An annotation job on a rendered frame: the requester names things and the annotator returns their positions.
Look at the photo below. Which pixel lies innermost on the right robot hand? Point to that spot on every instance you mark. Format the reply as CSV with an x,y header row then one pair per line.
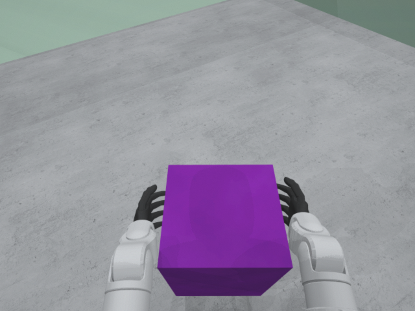
x,y
295,200

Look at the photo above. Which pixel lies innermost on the right robot forearm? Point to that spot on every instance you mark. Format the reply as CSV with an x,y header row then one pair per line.
x,y
323,269

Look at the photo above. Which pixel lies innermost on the left robot hand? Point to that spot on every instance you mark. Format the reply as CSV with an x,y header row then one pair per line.
x,y
145,206

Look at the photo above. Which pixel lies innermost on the carton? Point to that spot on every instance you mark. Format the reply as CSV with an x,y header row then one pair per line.
x,y
223,232

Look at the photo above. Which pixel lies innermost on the left robot forearm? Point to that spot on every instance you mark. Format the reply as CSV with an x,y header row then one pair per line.
x,y
129,282

